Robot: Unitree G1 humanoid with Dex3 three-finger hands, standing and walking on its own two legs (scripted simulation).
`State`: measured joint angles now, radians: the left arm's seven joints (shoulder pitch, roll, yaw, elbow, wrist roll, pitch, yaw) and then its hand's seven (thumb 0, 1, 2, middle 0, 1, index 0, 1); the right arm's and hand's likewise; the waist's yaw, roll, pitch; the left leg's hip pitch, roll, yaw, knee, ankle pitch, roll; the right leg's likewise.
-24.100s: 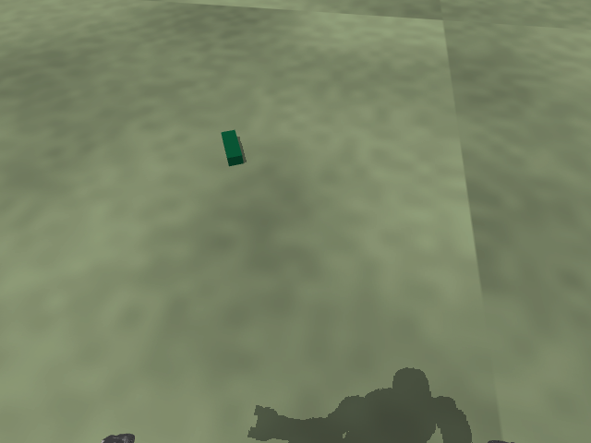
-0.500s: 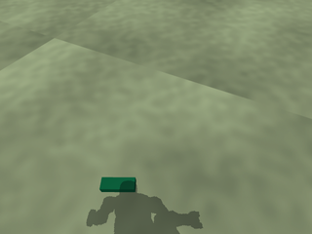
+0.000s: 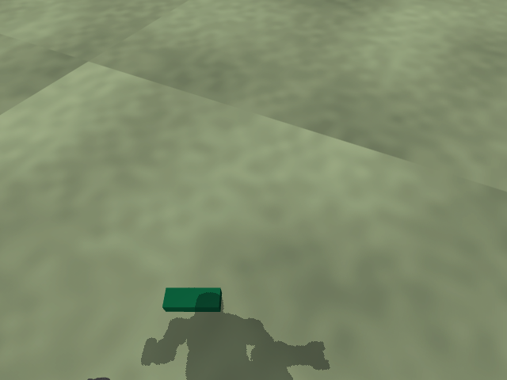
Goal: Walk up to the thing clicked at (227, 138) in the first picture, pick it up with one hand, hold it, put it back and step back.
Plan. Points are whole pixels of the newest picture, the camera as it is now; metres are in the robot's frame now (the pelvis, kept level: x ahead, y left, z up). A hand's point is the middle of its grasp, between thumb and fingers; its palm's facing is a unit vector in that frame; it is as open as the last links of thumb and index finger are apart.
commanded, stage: stand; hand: left
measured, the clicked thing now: (193, 299) +0.47 +0.28 -0.75
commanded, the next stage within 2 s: walk up in 0.44 s
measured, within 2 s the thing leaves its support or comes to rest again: neither
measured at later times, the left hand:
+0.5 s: hand out of the picture +0.07 +0.26 -0.15, palm faces -0.03 -0.94 -0.35, open 7.4 cm
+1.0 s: hand (107, 378) +0.13 +0.28 -0.16, palm faces -0.02 -0.92 -0.38, open 7.4 cm
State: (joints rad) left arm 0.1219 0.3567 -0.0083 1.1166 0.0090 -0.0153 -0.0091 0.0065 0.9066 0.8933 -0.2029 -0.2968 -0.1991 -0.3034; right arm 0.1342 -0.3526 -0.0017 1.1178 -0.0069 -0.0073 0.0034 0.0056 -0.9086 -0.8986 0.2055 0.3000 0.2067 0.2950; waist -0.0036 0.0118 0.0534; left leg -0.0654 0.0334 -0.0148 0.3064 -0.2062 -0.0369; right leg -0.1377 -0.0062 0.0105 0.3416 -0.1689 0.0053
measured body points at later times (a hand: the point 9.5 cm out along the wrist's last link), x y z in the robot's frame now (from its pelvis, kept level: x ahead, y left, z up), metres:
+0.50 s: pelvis +0.00 +0.00 +0.00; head +0.02 +0.00 +0.45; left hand +0.08 +0.30 -0.13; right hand +0.07 -0.30 -0.14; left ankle -0.02 +0.14 -0.75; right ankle +0.01 -0.12 -0.75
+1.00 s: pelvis +0.04 +0.02 -0.01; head +0.06 +0.01 +0.43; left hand +0.13 +0.33 -0.13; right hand +0.12 -0.29 -0.14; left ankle -0.02 +0.14 -0.75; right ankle +0.01 -0.12 -0.75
